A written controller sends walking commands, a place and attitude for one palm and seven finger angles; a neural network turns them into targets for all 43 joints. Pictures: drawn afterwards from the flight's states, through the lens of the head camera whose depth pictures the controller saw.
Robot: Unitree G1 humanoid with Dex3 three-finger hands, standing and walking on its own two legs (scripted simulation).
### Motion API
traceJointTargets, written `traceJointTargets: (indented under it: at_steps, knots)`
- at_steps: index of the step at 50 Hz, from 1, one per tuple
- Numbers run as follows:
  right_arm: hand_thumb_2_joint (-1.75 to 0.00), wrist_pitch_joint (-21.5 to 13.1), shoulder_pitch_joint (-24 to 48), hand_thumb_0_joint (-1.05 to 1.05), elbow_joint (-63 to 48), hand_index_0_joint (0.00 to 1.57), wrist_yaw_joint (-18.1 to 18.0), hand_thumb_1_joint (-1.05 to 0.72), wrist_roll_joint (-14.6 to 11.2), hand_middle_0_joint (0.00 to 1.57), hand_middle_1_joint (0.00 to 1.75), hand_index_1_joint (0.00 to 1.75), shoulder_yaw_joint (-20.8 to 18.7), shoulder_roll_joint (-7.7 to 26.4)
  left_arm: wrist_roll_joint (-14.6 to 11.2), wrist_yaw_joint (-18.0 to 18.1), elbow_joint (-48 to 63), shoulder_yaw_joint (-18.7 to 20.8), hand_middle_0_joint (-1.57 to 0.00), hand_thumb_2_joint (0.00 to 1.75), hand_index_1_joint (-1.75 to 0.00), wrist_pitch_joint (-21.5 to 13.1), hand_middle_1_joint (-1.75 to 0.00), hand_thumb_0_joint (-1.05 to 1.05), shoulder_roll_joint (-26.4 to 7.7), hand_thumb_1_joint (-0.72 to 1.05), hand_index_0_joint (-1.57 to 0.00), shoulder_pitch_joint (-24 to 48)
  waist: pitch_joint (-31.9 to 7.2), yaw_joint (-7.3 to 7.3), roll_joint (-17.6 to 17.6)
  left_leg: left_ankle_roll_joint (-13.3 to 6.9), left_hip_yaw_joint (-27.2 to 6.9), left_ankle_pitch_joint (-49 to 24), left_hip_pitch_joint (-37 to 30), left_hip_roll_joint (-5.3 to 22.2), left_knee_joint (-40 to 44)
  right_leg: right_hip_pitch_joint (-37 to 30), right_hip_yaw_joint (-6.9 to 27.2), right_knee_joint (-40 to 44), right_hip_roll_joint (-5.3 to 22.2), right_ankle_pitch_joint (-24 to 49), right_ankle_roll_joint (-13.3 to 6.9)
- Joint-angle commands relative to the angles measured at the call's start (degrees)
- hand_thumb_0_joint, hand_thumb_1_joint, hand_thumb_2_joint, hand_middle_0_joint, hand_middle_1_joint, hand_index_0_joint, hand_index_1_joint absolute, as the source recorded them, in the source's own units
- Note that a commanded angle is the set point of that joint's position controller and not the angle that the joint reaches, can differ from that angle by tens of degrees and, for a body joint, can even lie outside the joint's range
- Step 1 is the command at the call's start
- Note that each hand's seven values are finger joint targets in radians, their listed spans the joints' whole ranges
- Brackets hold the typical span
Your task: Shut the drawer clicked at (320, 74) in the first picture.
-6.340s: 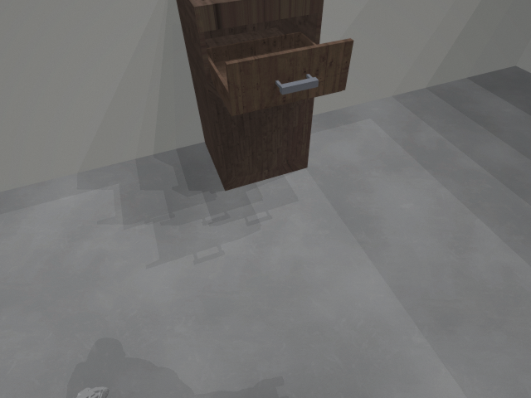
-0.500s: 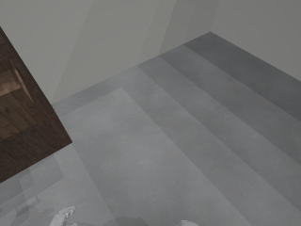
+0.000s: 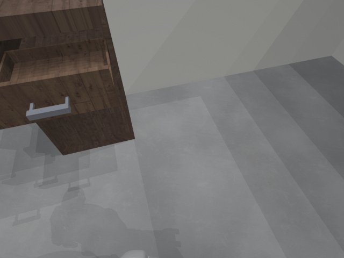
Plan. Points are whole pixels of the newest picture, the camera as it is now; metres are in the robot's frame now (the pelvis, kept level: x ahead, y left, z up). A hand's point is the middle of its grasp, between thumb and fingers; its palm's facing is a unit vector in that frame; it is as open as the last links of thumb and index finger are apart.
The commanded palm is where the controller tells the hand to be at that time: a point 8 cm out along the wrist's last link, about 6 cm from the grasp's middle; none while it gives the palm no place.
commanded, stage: turn to face it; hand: left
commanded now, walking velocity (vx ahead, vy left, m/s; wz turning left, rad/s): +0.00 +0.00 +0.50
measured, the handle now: (49, 107) +0.54 +0.46 -0.05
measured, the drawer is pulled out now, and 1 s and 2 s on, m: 0.27 0.27 0.27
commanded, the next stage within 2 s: take the last steps up to it in 0.52 s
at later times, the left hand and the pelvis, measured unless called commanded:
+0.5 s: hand out of the picture +0.04 +0.25 -0.15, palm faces +0.24 -0.94 -0.25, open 7.4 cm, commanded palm none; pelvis -0.01 +0.04 +0.01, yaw +12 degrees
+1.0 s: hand out of the picture -0.11 +0.19 -0.15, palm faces +0.43 -0.88 -0.21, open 7.3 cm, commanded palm none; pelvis +0.01 +0.04 +0.01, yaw +20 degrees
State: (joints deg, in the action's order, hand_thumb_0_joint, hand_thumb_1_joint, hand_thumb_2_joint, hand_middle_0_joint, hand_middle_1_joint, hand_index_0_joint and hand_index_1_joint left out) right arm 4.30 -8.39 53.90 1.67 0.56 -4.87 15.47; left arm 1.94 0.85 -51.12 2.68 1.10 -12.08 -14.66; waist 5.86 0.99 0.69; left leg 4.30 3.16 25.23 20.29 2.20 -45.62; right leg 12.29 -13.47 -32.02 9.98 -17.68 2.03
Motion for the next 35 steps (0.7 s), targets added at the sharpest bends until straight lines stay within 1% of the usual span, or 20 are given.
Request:
traceJointTargets:
  at_steps: [1, 2, 3, 4, 5, 7, 9, 13, 20, 23, 24, 26, 27, 28, 29, 30, 31, 32, 33, 35]
  knots:
    - [-0.9, -2.98, -2.21, 0.0, -4.78, 0.2, -0.09, -0.9, 0.11, 0.2, 0.3, 0.3, -0.55, 4.71, -0.93, 0.62, 2.47, 3.85, -0.2, 0.9, -0.3, -0.11, -0.3, 0.0, -13.05, 0.9, -0.2, -1.74, -10.46, -1.68, 8.28, -2.2, 2.79, -14.0, -11.91, -0.68, 21.3, -2.24, 4.0, -3.74, 9.59, 23.75, -3.14]
    - [-0.9, -3.57, -5.99, 0.0, -4.5, 0.2, -0.4, -0.9, 0.57, 0.2, 0.3, 0.3, -2.09, 11.01, -1.26, 0.22, 3.96, 3.56, -0.2, 0.9, -0.3, 0.18, -0.3, 0.0, -10.23, 0.9, -0.2, -2.27, -13.55, -3.79, -6.99, -7.26, -12.38, -27.67, -23.14, 10.74, 24.12, 10.98, 1.39, -16.16, 3.77, 6.25, 1.17]
    - [-0.9, -3.3, -10.27, 0.0, -4.04, 0.2, -0.64, -0.9, 0.12, 0.2, 0.3, 0.3, -3.14, 16.19, -0.93, 0.15, 6.56, 2.04, -0.2, 0.9, -0.3, 0.36, -0.3, 0.0, -6.74, 0.9, -0.2, 1.22, -13.21, -5.99, -19.21, -13.51, -24.52, -48.05, -24.7, 22.36, 24.78, 21.48, 4.28, -26.83, -1.6, -21.96, 3.81]
    - [-0.9, -3.35, -11.94, 0.0, -2.44, 0.2, -1.41, -0.9, 0.14, 0.2, 0.3, 0.3, -2.85, 14.78, -0.56, 0.94, 6.04, 2.07, -0.2, 0.9, -0.3, 1.19, -0.3, 0.0, -8.16, 0.9, -0.2, 4.5, -12.93, -7.02, -15.8, -14.94, -24.32, -46.39, -21.26, 21.63, 24.66, 21.85, 10.95, -32.02, -1.55, -20.25, 3.05]
    - [-0.9, -3.3, -8.88, 0.0, -3.04, 0.2, -2.15, -0.9, 0.33, 0.2, 0.3, 0.3, -2.45, 13.35, -0.89, 0.87, 5.16, 2.4, -0.2, 0.9, -0.3, 1.13, -0.3, 0.0, -7.69, 0.9, -0.2, 5.41, -9.82, -5.54, -14.18, -14.96, -22.1, -42.77, -18.75, 18.86, 24.51, 23.4, 12.36, -34.78, -1.62, -16.13, 2.94]
    - [-0.9, -3.5, -1.72, 0.0, -4.93, 0.2, -2.39, -0.9, 0.4, 0.2, 0.3, 0.3, -0.89, 9.61, -0.92, 0.1, 2.48, 2.64, -0.2, 0.9, -0.3, 1.06, -0.3, 0.0, -8.07, 0.9, -0.2, 2.88, -5.73, -1.85, -10.52, -12.79, -14.98, -38.46, -12.99, 12.87, 25.97, 20.78, 12.82, -35.98, -1.81, -6.66, 3.2]
    - [-0.9, -3.96, -0.28, 0.0, -5.52, 0.2, -2.34, -0.9, 0.18, 0.2, 0.3, 0.3, -0.36, 8.25, -0.84, -0.19, 0.71, 2.59, -0.2, 0.9, -0.3, 1.08, -0.3, 0.0, -8.22, 0.9, -0.2, 0.05, -6.83, -0.66, -9.17, -12.09, -12.24, -37.46, -12.87, 10.43, 26.8, 18.54, 12.25, -34.92, -2.54, -3.22, 3.52]
    - [-0.9, -3.94, -2.76, 0.0, -4.79, 0.2, -2.44, -0.9, 0.0, 0.2, 0.3, 0.3, -0.28, 7.68, -0.94, 0.14, 0.71, 2.22, -0.2, 0.9, -0.3, 1.11, -0.3, 0.0, -8.22, 0.9, -0.2, 1.1, -6.83, -1.5, -6.88, -13.32, -14.77, -35.58, -14.2, 10.45, 27.78, 17.94, 12.59, -30.33, -3.68, -2.65, 3.97]
    - [-0.9, -3.49, -5.59, 0.0, -3.2, 0.2, -2.72, -0.9, 0.6, 0.2, 0.3, 0.3, -0.55, 7.01, -1.21, 0.52, 2.09, 1.62, -0.2, 0.9, -0.3, 0.96, -0.3, 0.0, -6.24, 0.9, -0.2, 5.11, -6.54, -2.93, -8.03, -15.16, -20.98, -31.1, -14.34, 10.98, 27.76, 15.01, 12.96, -19.89, -5.91, -6.99, 3.19]
    - [-0.9, -3.31, -5.33, 0.0, -2.68, 0.2, -2.8, -0.9, 0.75, 0.2, 0.3, 0.3, -0.56, 6.54, -1.34, 0.75, 1.88, 1.34, -0.2, 0.9, -0.3, 0.63, -0.3, 0.0, -5.39, 0.9, -0.2, 4.82, -6.42, -2.62, -8.26, -15.12, -22.81, -30.85, -11.38, 10.37, 27.28, 10.09, 12.84, -13.97, -7.4, -7.55, 2.1]
    - [-0.9, -3.29, -4.99, 0.0, -2.58, 0.2, -2.84, -0.9, 0.86, 0.2, 0.3, 0.3, -0.55, 6.48, -1.46, 0.86, 1.61, 1.27, -0.2, 0.9, -0.3, 0.49, -0.3, 0.0, -4.82, 0.9, -0.2, 3.56, -7.03, -1.92, -8.32, -15.08, -23.45, -30.93, -10.56, 10.32, 26.87, 7.97, 12.89, -11.31, -7.84, -7.04, 1.75]
    - [-0.9, -3.25, -4.63, 0.0, -2.03, 0.2, -2.77, -0.9, 0.71, 0.2, 0.3, 0.3, -0.55, 6.03, -1.6, 1.06, 0.8, 1.25, -0.2, 0.9, -0.3, 0.05, -0.3, 0.0, -4.56, 0.9, -0.2, 1.07, -7.64, -0.87, -8.32, -14.06, -23.33, -30.45, -8.19, 8.9, 25.13, 2.82, 12.43, -4.38, -8.73, -2.48, 1.23]
    - [-0.9, -3.25, -4.86, 0.0, -1.77, 0.2, -2.72, -0.9, 0.46, 0.2, 0.3, 0.3, -0.45, 5.33, -1.61, 1.22, 0.32, 1.21, -0.2, 0.9, -0.3, -0.33, -0.3, 0.0, -4.65, 0.9, -0.2, 0.11, -7.64, -0.35, -6.66, -12.96, -22.94, -29.07, -5.96, 7.7, 23.69, -1.21, 12.07, 1.65, -8.7, 1.51, 1.12]
    - [-0.9, -3.39, -4.95, 0.0, -1.43, 0.2, -2.52, -0.9, 0.01, 0.2, 0.3, 0.3, -0.26, 4.29, -1.49, 1.46, -0.03, 1.33, -0.2, 0.9, -0.3, -0.92, -0.3, 0.0, -5.61, 0.9, -0.2, -1.13, -8.51, 0.48, -4.13, -10.91, -21.9, -26.82, -2.69, 5.88, 20.76, -7.08, 13.32, 10.12, -7.34, 6.62, 0.96]
    - [-0.9, -3.72, -6.01, 0.0, -1.38, 0.2, -2.18, -0.9, -0.53, 0.2, 0.3, 0.3, 0.11, 1.44, -0.99, 1.8, -0.43, 1.74, -0.2, 0.9, -0.3, -1.67, -0.3, 0.0, -8.4, 0.9, -0.2, -2.31, -9.61, 0.52, 3.79, -7.21, -16.52, -16.98, 3.48, 1.3, 13.72, -13.4, 21.58, 15.22, 1.32, 9.58, -1.15]
    - [-0.9, -3.76, -6.16, 0.0, -2.61, 0.2, -2.03, -0.9, -0.5, 0.2, 0.3, 0.3, 0.59, -0.82, -0.58, 1.8, -0.3, 2.31, -0.2, 0.9, -0.3, -1.92, -0.3, 0.0, -11.99, 0.9, -0.2, -2.44, -7.79, 0.34, 14.19, -3.44, -7.02, 1.98, 9.63, -6.14, 4.64, -12.48, 31.77, 16.48, 13.3, 16.88, -7.77]
    - [-0.9, -2.53, -4.93, 0.0, -2.28, 0.2, -2.24, -0.9, 0.2, 0.2, 0.3, 0.3, -0.33, 1.74, -0.96, 1.66, 0.22, 2.25, -0.2, 0.9, -0.3, -1.76, -0.3, 0.0, -11.71, 0.9, -0.2, -2.41, -7.11, 1.13, 11.69, -3.44, -8.66, 7.31, 6.29, -4.43, -4.63, -3.19, 32.26, 17.91, 15.74, 15.13, -11.88]
    - [-0.9, -1.84, -5.17, 0.0, -1.21, 0.2, -2.03, -0.9, 0.5, 0.2, 0.3, 0.3, -0.53, 1.37, -0.99, 1.6, 0.34, 2.3, -0.2, 0.9, -0.3, -1.73, -0.3, 0.0, -10.37, 0.9, -0.2, -0.36, -5.15, 0.02, 9.88, -3.42, -8.78, 4.83, 6.92, -3.77, -11.67, -0.43, 31.61, 19.89, 12.78, 7.1, -12.3]
    - [-0.9, -1.64, -6.55, 0.0, -0.13, 0.2, -1.64, -0.9, 0.64, 0.2, 0.3, 0.3, -0.61, 1.39, -1.13, 1.57, 0.47, 1.92, -0.2, 0.9, -0.3, -1.62, -0.3, 0.0, -8.75, 0.9, -0.2, 1.26, -3.3, -1.08, 8.04, -3.34, -8.1, 1.61, 8.72, -2.54, -15.27, -0.15, 28.74, 21.15, 10.34, 0.41, -10.94]
    - [-0.9, -2.08, -8.1, 0.0, 1.59, 0.2, -0.9, -0.9, 1.08, 0.2, 0.3, 0.3, -0.47, 1.06, -1.11, 1.0, 0.06, 1.51, -0.2, 0.9, -0.3, -2.49, -0.3, 0.0, -6.42, 0.9, -0.2, 1.38, -1.3, -1.45, 7.23, -2.55, -6.18, -5.28, 10.78, -0.87, -18.33, -1.4, 22.46, 21.66, 6.24, -2.87, -8.17]
